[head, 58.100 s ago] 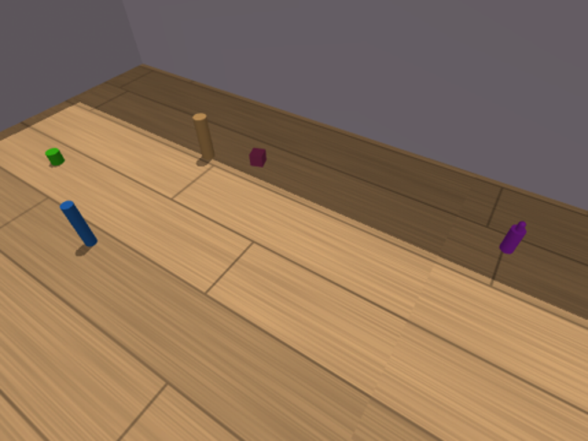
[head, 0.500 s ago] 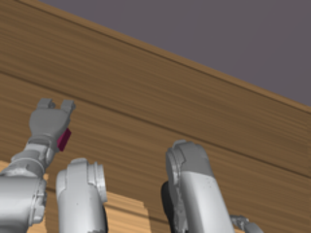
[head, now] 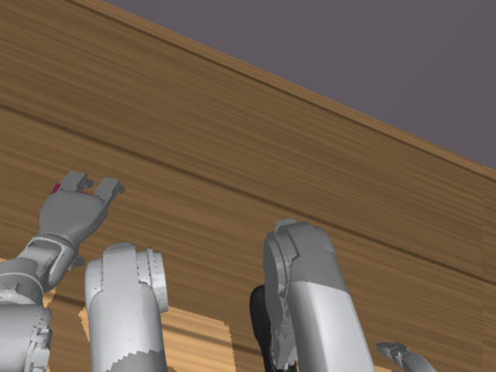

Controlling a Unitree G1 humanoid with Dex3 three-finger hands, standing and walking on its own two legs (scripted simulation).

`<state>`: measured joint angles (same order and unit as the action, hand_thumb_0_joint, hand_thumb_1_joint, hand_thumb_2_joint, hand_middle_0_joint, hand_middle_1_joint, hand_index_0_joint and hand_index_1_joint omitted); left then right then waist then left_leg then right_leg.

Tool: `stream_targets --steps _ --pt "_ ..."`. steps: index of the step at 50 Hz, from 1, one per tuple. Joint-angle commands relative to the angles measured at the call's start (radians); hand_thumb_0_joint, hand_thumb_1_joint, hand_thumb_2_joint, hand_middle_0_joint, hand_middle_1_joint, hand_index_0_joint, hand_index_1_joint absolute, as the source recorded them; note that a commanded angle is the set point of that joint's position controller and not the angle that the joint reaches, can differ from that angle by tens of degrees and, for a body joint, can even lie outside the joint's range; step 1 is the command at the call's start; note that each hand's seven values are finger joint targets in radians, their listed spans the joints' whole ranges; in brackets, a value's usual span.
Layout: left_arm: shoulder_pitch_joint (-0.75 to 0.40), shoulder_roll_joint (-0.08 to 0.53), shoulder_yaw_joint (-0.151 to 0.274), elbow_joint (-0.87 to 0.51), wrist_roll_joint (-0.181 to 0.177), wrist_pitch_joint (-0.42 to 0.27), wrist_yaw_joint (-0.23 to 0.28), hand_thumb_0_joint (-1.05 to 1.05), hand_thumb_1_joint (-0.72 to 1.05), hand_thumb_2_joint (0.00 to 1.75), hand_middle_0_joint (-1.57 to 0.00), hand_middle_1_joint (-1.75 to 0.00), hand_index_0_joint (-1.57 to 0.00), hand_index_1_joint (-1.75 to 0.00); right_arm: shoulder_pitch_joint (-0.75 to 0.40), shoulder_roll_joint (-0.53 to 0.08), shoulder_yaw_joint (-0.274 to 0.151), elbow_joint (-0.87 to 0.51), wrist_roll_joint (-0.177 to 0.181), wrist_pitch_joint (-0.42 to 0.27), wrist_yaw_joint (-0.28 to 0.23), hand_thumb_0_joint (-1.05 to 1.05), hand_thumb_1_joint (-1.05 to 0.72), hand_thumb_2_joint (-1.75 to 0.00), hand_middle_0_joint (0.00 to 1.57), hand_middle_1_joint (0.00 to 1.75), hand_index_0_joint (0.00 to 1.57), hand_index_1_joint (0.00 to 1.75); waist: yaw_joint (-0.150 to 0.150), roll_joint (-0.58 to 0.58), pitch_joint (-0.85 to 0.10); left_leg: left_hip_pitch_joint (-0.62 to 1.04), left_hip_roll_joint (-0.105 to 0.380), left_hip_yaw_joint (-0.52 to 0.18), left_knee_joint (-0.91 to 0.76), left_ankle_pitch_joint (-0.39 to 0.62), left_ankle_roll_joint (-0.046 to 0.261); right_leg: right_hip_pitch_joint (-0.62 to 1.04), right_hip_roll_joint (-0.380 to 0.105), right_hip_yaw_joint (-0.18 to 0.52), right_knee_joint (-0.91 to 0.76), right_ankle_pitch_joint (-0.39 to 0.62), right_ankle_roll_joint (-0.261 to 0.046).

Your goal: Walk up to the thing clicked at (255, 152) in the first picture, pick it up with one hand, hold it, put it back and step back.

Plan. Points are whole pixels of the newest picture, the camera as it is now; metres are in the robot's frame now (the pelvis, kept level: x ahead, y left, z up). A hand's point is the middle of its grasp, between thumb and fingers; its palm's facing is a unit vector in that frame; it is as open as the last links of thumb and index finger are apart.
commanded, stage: rest palm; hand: left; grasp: from above
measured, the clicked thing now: (72, 210) +0.43 +0.26 -0.27
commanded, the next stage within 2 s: close in 1.08 s
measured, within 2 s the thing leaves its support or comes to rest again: neither
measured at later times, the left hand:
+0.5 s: hand (83, 222) +0.39 +0.23 -0.23, palm faces -0.55 -0.09 -0.83, open 14.5 cm
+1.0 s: hand (74, 212) +0.41 +0.25 -0.24, palm faces -0.54 -0.07 -0.84, open 14.7 cm
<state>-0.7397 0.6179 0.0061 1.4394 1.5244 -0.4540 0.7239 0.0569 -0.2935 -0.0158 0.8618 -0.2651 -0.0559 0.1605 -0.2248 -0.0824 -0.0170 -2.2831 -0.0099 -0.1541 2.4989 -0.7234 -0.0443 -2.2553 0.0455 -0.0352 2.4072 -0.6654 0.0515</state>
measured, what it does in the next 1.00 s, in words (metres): stands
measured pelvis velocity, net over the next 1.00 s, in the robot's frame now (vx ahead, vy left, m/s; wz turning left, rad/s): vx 0.01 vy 0.01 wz -0.05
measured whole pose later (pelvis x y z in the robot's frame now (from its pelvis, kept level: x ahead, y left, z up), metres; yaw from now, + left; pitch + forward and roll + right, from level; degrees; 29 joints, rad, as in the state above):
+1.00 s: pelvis +0.01 +0.01 -0.01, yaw -3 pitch +29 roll -10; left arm -0.90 0.70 0.04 1.66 1.29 -0.24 0.59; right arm 0.04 -0.32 0.09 0.79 -0.29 -0.19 0.29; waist -0.30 -0.05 0.05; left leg -2.34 -0.03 -0.20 2.56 -0.74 -0.03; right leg -2.26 0.04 -0.07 2.42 -0.68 0.07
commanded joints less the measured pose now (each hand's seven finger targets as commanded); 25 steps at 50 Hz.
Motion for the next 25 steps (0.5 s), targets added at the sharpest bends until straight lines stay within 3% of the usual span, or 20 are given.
stream_targets --steps 1,4,5,6,8,9,10,11,12,14,15,16,17,19,21,22,25 --pt "-0.368 0.100 -0.032 -0.069 -0.015 0.150 0.213 0.00 -0.57 1.05 -0.06 -0.91 -0.02 -0.94 0.086 -0.233 -0.074 -0.016 -0.010 -0.046 0.032 0.00 -0.90 -0.90 0.20 0.30 0.20 0.30 -0.044 0.355 -0.637 0.490 -0.006 0.128 -0.321 0.123 0.064 0.249 0.039 -0.122 -0.271 0.103 -0.088" --pt "-0.389 0.111 -0.035 0.050 -0.081 0.272 0.214 0.00 -0.61 1.09 -0.06 -0.85 -0.01 -0.90 0.089 -0.233 -0.055 0.001 -0.007 -0.071 0.056 0.00 -0.90 -0.90 0.20 0.30 0.20 0.30 -0.049 0.361 -0.635 0.425 -0.003 0.121 -0.300 0.090 0.067 0.197 0.017 -0.114 -0.256 0.095 -0.088" --pt "-0.402 0.087 -0.042 0.081 -0.105 0.299 0.192 0.00 -0.61 1.10 -0.06 -0.85 -0.01 -0.90 0.084 -0.237 -0.041 -0.010 -0.011 -0.082 0.065 0.00 -0.90 -0.90 0.20 0.30 0.20 0.30 -0.069 0.359 -0.629 0.433 -0.007 0.119 -0.281 0.097 0.067 0.185 0.012 -0.117 -0.241 0.108 -0.084" --pt "-0.417 0.096 -0.032 0.112 -0.130 0.319 0.173 0.00 -0.61 1.10 -0.06 -0.85 -0.01 -0.90 0.083 -0.242 -0.028 -0.002 -0.008 -0.087 0.069 0.00 -0.90 -0.90 0.20 0.30 0.20 0.30 -0.069 0.357 -0.620 0.430 -0.008 0.113 -0.282 0.105 0.065 0.182 0.011 -0.122 -0.233 0.122 -0.083" --pt "-0.443 0.132 0.005 0.123 -0.170 0.334 0.118 0.00 -0.61 1.11 -0.06 -0.86 -0.01 -0.92 0.109 -0.251 -0.016 -0.001 -0.001 -0.101 0.082 0.00 -0.91 -0.90 0.20 0.30 0.20 0.30 -0.070 0.342 -0.592 0.412 -0.013 0.118 -0.258 0.126 0.068 0.221 0.008 -0.121 -0.226 0.162 -0.080" --pt "-0.432 0.109 0.011 0.144 -0.200 0.336 0.083 0.00 -0.61 1.10 -0.06 -0.86 -0.01 -0.91 0.122 -0.249 -0.017 0.001 0.001 -0.109 0.086 0.00 -0.91 -0.90 0.20 0.30 0.20 0.30 -0.074 0.328 -0.587 0.407 -0.014 0.116 -0.255 0.138 0.068 0.221 0.006 -0.122 -0.228 0.174 -0.077" --pt "-0.437 0.154 0.056 0.132 -0.223 0.323 0.042 0.00 -0.61 1.09 -0.06 -0.87 -0.01 -0.92 0.113 -0.260 -0.020 -0.026 -0.003 -0.120 0.091 0.00 -0.91 -0.90 0.20 0.30 0.20 0.30 -0.090 0.311 -0.582 0.373 -0.017 0.116 -0.235 0.153 0.074 0.255 0.007 -0.127 -0.230 0.199 -0.074" --pt "-0.398 0.199 0.100 0.184 -0.231 0.315 -0.001 0.00 -0.61 1.10 -0.06 -0.88 -0.01 -0.93 0.152 -0.259 -0.018 -0.016 0.003 -0.117 0.089 0.00 -0.91 -0.91 0.20 0.30 0.20 0.30 -0.080 0.306 -0.569 0.362 -0.021 0.118 -0.240 0.157 0.075 0.281 0.005 -0.126 -0.230 0.203 -0.074" --pt "-0.341 0.178 0.097 0.204 -0.232 0.302 -0.051 0.00 -0.61 1.09 -0.06 -0.88 -0.01 -0.92 0.170 -0.242 -0.015 -0.029 0.004 -0.113 0.091 0.00 -0.91 -0.90 0.20 0.30 0.20 0.30 -0.075 0.303 -0.571 0.363 -0.027 0.120 -0.233 0.182 0.075 0.303 0.002 -0.129 -0.221 0.221 -0.072" --pt "-0.283 0.106 0.040 0.207 -0.254 0.258 -0.127 0.00 -0.61 1.08 -0.06 -0.88 -0.02 -0.93 0.170 -0.212 0.006 -0.033 -0.005 -0.105 0.092 0.00 -0.91 -0.91 0.20 0.30 0.20 0.30 -0.066 0.282 -0.601 0.357 -0.034 0.113 -0.231 0.205 0.071 0.334 0.012 -0.146 -0.212 0.231 -0.074" --pt "-0.296 0.076 0.009 0.178 -0.257 0.230 -0.157 0.00 -0.60 1.07 -0.06 -0.88 -0.02 -0.92 0.174 -0.216 0.008 -0.043 -0.002 -0.105 0.091 0.00 -0.91 -0.90 0.20 0.30 0.20 0.30 -0.075 0.278 -0.609 0.380 -0.034 0.107 -0.226 0.215 0.068 0.328 0.013 -0.158 -0.207 0.243 -0.075" --pt "-0.298 0.088 -0.006 0.150 -0.261 0.203 -0.181 0.00 -0.59 1.07 -0.06 -0.90 -0.02 -0.93 0.184 -0.219 0.012 -0.040 0.000 -0.100 0.092 0.00 -0.91 -0.90 0.20 0.30 0.20 0.30 -0.076 0.280 -0.636 0.379 -0.034 0.111 -0.221 0.231 0.068 0.382 0.021 -0.151 -0.212 0.268 -0.069" --pt "-0.311 0.114 -0.001 0.113 -0.262 0.170 -0.197 0.00 -0.59 1.07 -0.06 -0.89 -0.02 -0.93 0.197 -0.235 0.016 -0.046 0.000 -0.096 0.092 0.00 -0.91 -0.90 0.20 0.30 0.20 0.30 -0.078 0.273 -0.656 0.390 -0.034 0.109 -0.215 0.244 0.067 0.405 0.021 -0.156 -0.212 0.283 -0.069" --pt "-0.300 0.194 0.033 0.017 -0.254 0.098 -0.198 0.00 -0.59 1.07 -0.07 -0.88 -0.03 -0.92 0.207 -0.251 0.019 -0.061 0.011 -0.079 0.083 0.00 -0.91 -0.90 0.20 0.30 0.20 0.30 -0.045 0.296 -0.688 0.400 -0.030 0.104 -0.212 0.265 0.063 0.457 0.021 -0.149 -0.224 0.292 -0.077" --pt "-0.298 0.208 0.049 -0.032 -0.214 0.038 -0.164 0.00 -0.58 1.06 -0.08 -0.88 -0.04 -0.92 0.200 -0.250 0.033 -0.078 0.006 -0.066 0.080 0.00 -0.91 -0.90 0.20 0.30 0.20 0.30 -0.055 0.315 -0.668 0.432 -0.022 0.092 -0.198 0.269 0.054 0.418 0.024 -0.159 -0.213 0.277 -0.087" --pt "-0.270 0.231 0.078 -0.069 -0.197 0.016 -0.135 0.00 -0.57 1.07 -0.08 -0.87 -0.04 -0.91 0.189 -0.255 0.032 -0.086 0.009 -0.058 0.075 0.00 -0.90 -0.90 0.20 0.30 0.20 0.30 -0.044 0.321 -0.682 0.455 -0.019 0.086 -0.200 0.274 0.053 0.397 0.028 -0.160 -0.207 0.277 -0.089" --pt "-0.283 0.246 0.085 -0.068 -0.120 -0.009 -0.025 0.00 -0.55 1.05 -0.08 -0.86 -0.04 -0.89 0.164 -0.259 0.014 -0.053 -0.014 -0.054 0.069 0.00 -0.89 -0.90 0.20 0.30 0.20 0.30 -0.036 0.361 -0.657 0.459 -0.009 0.087 -0.200 0.240 0.054 0.343 0.037 -0.147 -0.189 0.230 -0.088"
